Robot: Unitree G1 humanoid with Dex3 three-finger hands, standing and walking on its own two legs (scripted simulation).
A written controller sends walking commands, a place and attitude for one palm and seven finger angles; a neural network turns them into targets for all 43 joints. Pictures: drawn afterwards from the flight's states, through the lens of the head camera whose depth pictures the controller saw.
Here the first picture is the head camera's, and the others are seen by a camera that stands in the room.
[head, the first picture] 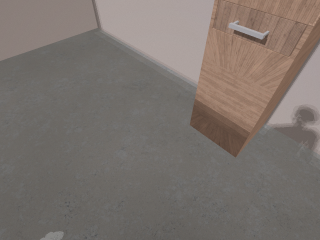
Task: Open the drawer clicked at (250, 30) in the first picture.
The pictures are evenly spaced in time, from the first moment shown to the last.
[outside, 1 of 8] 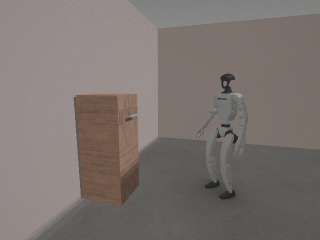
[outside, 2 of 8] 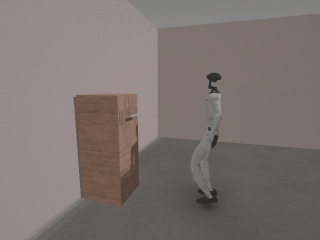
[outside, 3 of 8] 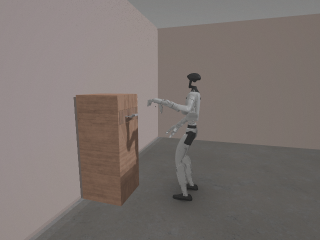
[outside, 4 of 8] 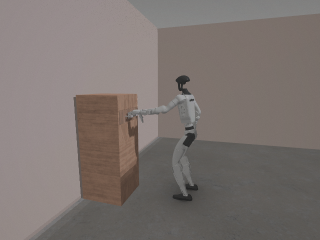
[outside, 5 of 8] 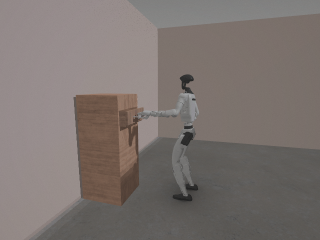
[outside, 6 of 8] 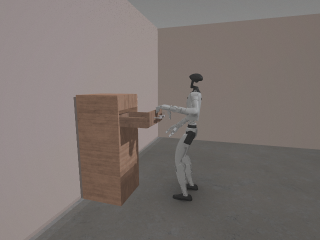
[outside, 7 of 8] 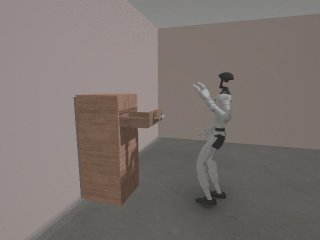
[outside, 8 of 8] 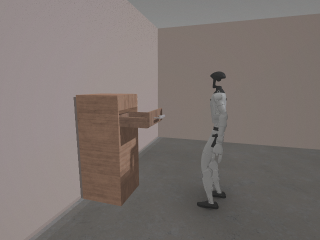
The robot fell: no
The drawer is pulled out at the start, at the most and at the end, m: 0.00 0.30 0.30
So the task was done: yes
